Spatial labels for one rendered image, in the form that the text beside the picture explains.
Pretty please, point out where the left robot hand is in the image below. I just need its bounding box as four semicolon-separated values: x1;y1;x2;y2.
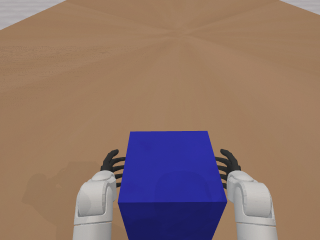
100;149;126;188

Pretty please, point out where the right robot hand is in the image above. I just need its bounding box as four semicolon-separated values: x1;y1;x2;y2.
215;149;241;189

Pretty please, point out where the robot left forearm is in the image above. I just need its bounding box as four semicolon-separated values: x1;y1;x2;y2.
72;170;117;240

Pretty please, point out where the carton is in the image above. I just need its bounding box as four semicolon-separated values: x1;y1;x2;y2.
117;131;228;240

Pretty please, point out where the robot right forearm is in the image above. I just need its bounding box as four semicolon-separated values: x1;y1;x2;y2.
226;170;278;240

